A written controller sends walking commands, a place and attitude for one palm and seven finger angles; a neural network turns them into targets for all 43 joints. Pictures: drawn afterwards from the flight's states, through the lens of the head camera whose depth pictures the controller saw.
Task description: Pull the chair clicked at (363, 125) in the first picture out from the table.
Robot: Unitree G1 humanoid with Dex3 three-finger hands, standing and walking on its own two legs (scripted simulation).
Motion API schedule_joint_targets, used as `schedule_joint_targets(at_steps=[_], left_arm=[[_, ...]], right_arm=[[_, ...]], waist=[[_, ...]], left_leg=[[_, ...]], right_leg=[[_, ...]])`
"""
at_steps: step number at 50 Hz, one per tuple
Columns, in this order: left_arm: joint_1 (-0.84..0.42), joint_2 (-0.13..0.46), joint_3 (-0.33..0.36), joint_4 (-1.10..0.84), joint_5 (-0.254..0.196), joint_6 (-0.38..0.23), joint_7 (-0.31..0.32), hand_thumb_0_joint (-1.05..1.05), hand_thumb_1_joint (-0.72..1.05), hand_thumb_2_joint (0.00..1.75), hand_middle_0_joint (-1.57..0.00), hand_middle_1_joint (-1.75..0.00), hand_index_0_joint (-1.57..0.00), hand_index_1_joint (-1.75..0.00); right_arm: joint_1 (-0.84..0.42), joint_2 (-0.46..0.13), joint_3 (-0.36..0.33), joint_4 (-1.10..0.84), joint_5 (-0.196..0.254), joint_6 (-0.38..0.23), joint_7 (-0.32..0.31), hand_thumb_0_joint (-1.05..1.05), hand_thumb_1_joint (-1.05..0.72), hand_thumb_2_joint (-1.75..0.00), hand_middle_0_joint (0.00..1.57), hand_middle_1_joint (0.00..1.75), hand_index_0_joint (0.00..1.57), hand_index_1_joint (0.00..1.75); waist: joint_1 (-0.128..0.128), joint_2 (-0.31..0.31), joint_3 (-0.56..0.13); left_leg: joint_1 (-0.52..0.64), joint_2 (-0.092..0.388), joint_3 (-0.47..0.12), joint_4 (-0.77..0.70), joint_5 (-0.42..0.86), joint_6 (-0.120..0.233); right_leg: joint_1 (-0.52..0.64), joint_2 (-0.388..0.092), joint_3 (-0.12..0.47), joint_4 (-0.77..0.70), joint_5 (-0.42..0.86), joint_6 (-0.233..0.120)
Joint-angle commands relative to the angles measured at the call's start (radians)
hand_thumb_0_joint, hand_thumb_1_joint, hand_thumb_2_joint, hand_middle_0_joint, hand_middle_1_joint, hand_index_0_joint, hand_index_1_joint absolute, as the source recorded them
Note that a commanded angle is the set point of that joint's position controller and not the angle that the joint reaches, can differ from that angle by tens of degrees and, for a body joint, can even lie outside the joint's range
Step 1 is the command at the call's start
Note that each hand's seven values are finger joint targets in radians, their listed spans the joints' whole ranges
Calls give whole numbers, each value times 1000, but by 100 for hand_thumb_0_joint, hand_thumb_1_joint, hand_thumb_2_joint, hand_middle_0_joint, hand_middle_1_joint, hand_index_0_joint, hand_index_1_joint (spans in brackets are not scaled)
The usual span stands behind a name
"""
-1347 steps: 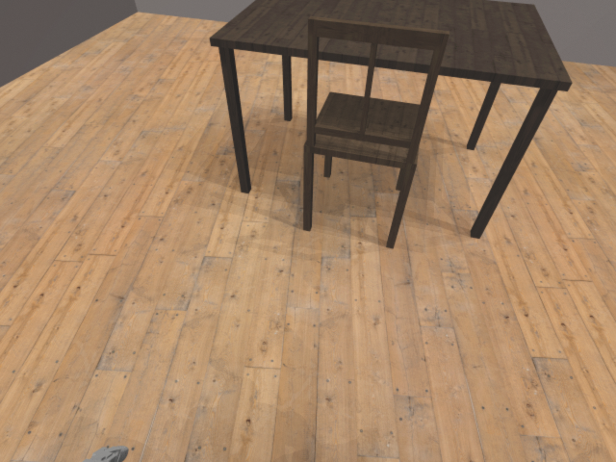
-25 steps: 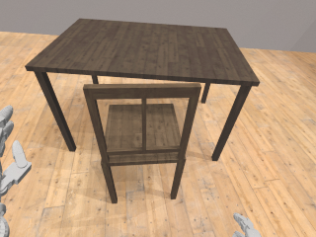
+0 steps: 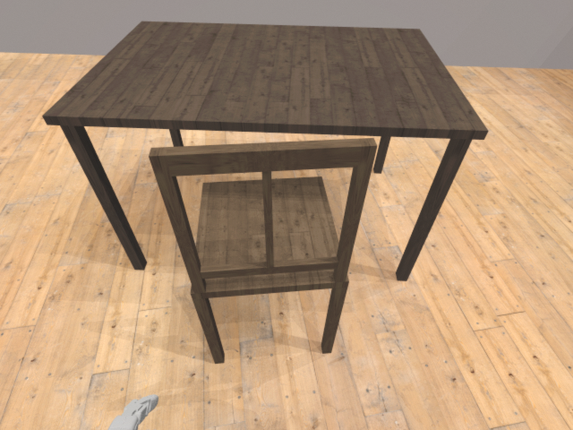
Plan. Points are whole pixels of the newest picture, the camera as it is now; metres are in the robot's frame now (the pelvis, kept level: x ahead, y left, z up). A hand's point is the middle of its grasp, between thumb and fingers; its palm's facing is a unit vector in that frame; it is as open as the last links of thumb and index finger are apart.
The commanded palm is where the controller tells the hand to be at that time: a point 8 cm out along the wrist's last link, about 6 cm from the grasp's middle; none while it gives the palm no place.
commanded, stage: let the arm hang, fingers relaxed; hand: left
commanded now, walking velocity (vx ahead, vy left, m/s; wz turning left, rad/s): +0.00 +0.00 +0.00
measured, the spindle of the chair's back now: (268, 222) +0.54 +0.05 -0.06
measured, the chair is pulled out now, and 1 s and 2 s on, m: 0.18 0.18 0.18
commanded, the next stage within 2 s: look to check the result in 0.88 s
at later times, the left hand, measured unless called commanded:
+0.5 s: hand out of the picture +0.00 +0.18 -0.15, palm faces -0.01 -0.98 -0.22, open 7.3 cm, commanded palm none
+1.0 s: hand out of the picture +0.01 +0.16 -0.15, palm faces -0.02 -0.98 -0.18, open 7.3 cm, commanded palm none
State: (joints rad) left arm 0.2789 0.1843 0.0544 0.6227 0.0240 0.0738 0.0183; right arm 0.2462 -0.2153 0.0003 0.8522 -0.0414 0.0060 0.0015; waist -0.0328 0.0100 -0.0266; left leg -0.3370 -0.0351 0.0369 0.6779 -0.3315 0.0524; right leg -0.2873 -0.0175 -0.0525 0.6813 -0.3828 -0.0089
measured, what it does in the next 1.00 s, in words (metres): stands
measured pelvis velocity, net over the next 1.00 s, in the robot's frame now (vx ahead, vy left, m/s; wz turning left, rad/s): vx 0.01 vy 0.00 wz -0.05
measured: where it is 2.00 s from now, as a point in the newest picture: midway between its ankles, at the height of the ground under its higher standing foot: outside the picture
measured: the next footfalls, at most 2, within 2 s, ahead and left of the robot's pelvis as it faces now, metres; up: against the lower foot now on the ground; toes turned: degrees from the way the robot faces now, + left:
none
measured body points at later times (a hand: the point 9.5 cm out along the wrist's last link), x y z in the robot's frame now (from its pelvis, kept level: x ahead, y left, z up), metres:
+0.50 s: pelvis +0.00 +0.00 +0.02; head +0.02 -0.01 +0.47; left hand +0.00 +0.23 -0.13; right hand +0.01 -0.22 -0.14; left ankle +0.02 +0.09 -0.72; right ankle -0.01 -0.11 -0.72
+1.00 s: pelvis +0.01 +0.00 +0.02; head +0.02 -0.01 +0.47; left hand +0.01 +0.21 -0.13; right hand -0.02 -0.21 -0.14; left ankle +0.02 +0.09 -0.72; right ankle -0.01 -0.11 -0.72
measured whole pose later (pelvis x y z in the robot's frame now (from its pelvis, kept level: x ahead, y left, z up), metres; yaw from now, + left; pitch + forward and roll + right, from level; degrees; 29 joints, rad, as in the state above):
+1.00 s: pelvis +0.01 +0.00 +0.02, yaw -3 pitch -2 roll +0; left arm 0.27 0.12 0.00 1.16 0.00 -0.01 0.04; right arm 0.28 -0.13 0.00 1.14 -0.02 0.01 -0.04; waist -0.01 0.02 0.06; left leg -0.15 -0.03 0.07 0.37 -0.19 0.04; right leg -0.13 0.00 -0.01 0.39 -0.24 -0.01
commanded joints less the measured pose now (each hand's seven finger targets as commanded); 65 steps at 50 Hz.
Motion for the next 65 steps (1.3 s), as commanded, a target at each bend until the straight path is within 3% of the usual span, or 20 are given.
schedule_joint_targets(at_steps=[1, 3, 4, 5, 7, 10, 13, 17, 18, 24, 26, 36, 43, 52, 53, 61, 65], left_arm=[[1, 139, 7, 54, -12, -72, 13, 0, 90, 90, -20, -30, -20, -30], [-1, 143, -2, 147, -14, -74, 13, 0, 90, 90, -20, -30, -20, -30], [16, 126, -4, 191, -15, -76, 11, 0, 90, 90, -20, -30, -20, -30], [32, 85, 10, 209, -10, -78, 14, 0, 90, 90, -20, -30, -20, -30], [31, 100, -4, 262, -14, -81, 12, 0, 90, 90, -20, -30, -20, -30], [16, 88, -16, 322, -14, -85, 10, 0, 90, 90, -20, -30, -20, -30], [16, 83, -27, 373, -15, -85, 13, 0, 90, 90, -20, -30, -20, -30], [30, 72, -36, 428, -17, -86, 16, 0, 90, 90, -20, -30, -20, -30], [29, 71, -38, 436, -16, -84, 18, 0, 90, 90, -20, -30, -20, -30], [38, 61, -41, 480, -16, -84, 22, 0, 90, 90, -20, -30, -20, -30], [45, 57, -40, 492, -17, -87, 22, 0, 90, 90, -20, -30, -20, -30], [46, 36, -39, 515, -18, -88, 25, 0, 90, 90, -20, -30, -20, -30], [48, 31, -38, 517, -18, -88, 26, 0, 90, 90, -20, -30, -20, -30], [55, 20, -37, 521, -18, -91, 27, 0, 90, 90, -20, -30, -20, -30], [58, 21, -38, 521, -18, -91, 28, 0, 90, 90, -20, -30, -20, -30], [59, 16, -36, 523, -18, -92, 28, 0, 90, 90, -20, -30, -20, -30], [57, 13, -38, 525, -17, -91, 27, 0, 90, 90, -20, -30, -20, -30]], right_arm=[[-35, -111, -27, -40, 8, -30, -20, 0, -90, -90, 20, 30, 20, 30], [-28, -97, -22, -4, 15, -23, -27, 0, -90, -90, 20, 30, 20, 30], [-21, -84, -21, 18, 18, -22, -30, 0, -90, -90, 20, 30, 20, 30], [-5, -66, -28, 28, 11, -20, -33, 0, -90, -90, 20, 30, 20, 30], [5, -62, -27, 54, 16, -14, -33, 0, -90, -90, 20, 30, 20, 30], [29, -58, -29, 87, 21, -9, -35, 0, -90, -90, 20, 30, 20, 30], [39, -62, -30, 119, 24, -8, -37, 0, -90, -90, 20, 30, 20, 30], [58, -60, -23, 163, 24, -11, -39, 0, -90, -90, 20, 30, 20, 30], [51, -60, -24, 170, 24, -9, -39, 0, -90, -90, 20, 30, 20, 30], [60, -39, -16, 219, 23, -9, -39, 0, -90, -90, 20, 30, 20, 30], [65, -37, -16, 230, 22, -13, -40, 0, -90, -90, 20, 30, 20, 30], [84, -9, -12, 266, 22, -16, -45, 0, -90, -90, 20, 30, 20, 30], [97, -4, -15, 270, 24, -13, -46, 0, -90, -90, 20, 30, 20, 30], [103, 0, -17, 276, 22, -16, -48, 0, -90, -90, 20, 30, 20, 30], [97, 0, -18, 275, 24, -13, -47, 0, -90, -90, 20, 30, 20, 30], [96, 5, -17, 278, 22, -17, -49, 0, -90, -90, 20, 30, 20, 30], [90, 2, -15, 278, 21, -15, -50, 0, -90, -90, 20, 30, 20, 30]], waist=[[38, 70, -30], [34, 97, 35], [33, 117, 25], [30, 173, 3], [27, 186, -12], [18, 53, 9], [16, -16, 43], [16, -55, 50], [18, -43, 83], [20, -33, 108], [21, -25, 79], [23, 15, 112], [21, -8, 127], [18, -29, 90], [20, -28, 114], [19, -16, 86], [18, -1, 109]], left_leg=[[108, 114, -136, -227, 430, 11], [114, 113, -136, -263, 340, 9], [130, 113, -128, -279, 285, 10], [143, 114, -126, -288, 240, 13], [159, 115, -129, -307, 189, 13], [174, 126, -133, -323, 187, 11], [191, 134, -130, -339, 202, 9], [217, 137, -121, -356, 228, 9], [210, 135, -118, -362, 206, 7], [209, 132, -113, -384, 193, 4], [226, 132, -105, -382, 212, 4], [212, 131, -94, -386, 230, -1], [207, 131, -95, -383, 210, -2], [231, 132, -91, -372, 251, -3], [223, 129, -92, -372, 231, -3], [236, 133, -88, -366, 271, -4], [228, 133, -88, -372, 249, -6]], right_leg=[[91, -71, 109, -176, 317, -33], [72, -63, 112, -233, 256, -35], [79, -68, 116, -262, 237, -35], [90, -66, 105, -276, 227, -38], [105, -67, 100, -299, 217, -39], [99, -70, 102, -338, 227, -39], [81, -70, 100, -356, 224, -36], [81, -76, 105, -362, 236, -32], [63, -73, 107, -368, 210, -32], [59, -74, 115, -373, 196, -29], [74, -76, 116, -369, 217, -28], [75, -74, 122, -372, 231, -29], [61, -71, 123, -378, 211, -30], [73, -72, 129, -368, 251, -28], [57, -71, 128, -376, 229, -28], [76, -72, 132, -366, 269, -27], [61, -70, 133, -370, 249, -28]])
